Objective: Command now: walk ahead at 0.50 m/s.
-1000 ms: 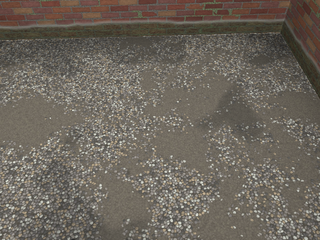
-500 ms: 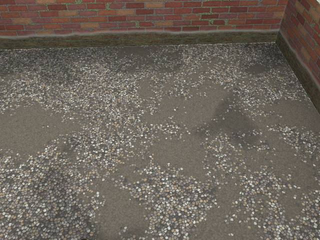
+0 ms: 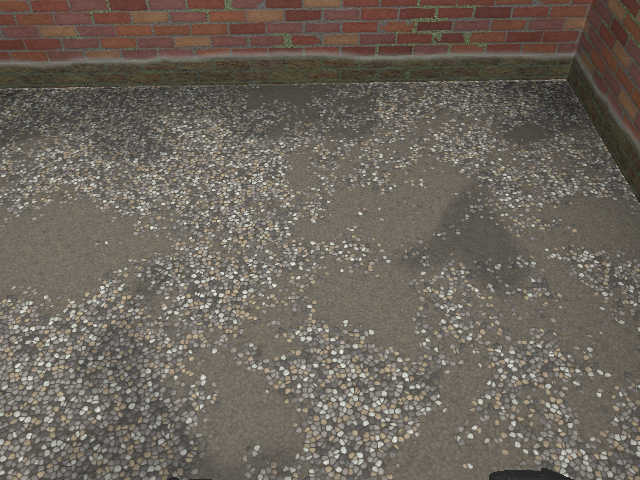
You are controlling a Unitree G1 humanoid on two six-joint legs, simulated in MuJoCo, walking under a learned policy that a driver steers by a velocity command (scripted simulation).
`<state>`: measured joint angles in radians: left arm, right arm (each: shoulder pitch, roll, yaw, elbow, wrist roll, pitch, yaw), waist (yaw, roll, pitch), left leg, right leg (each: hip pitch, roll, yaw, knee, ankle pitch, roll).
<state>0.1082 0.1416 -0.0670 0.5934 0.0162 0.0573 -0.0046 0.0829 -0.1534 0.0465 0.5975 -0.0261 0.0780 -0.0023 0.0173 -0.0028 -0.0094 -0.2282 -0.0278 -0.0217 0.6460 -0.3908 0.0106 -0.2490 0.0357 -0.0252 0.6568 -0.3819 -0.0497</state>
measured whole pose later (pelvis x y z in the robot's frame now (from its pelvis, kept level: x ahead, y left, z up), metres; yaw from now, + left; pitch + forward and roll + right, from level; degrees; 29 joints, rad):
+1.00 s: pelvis +0.00 -0.01 +0.02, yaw +0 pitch +0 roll +0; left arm 0.17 0.15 -0.06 0.67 0.02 0.05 -0.02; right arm 0.18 -0.16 0.05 0.72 -0.02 0.09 -0.02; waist 0.02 0.01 -0.02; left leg -0.14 0.00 -0.04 0.40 -0.26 -0.01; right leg -0.15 0.06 -0.03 0.39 -0.24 -0.07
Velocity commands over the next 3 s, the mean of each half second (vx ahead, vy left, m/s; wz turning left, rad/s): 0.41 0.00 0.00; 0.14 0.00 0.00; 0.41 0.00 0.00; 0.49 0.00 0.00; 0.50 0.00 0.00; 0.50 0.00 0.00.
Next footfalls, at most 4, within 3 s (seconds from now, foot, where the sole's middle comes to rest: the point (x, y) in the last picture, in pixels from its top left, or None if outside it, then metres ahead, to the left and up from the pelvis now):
none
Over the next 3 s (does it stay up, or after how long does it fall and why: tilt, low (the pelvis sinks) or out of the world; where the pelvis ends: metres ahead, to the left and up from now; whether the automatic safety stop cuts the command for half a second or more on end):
stays up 0.00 -0.01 0.00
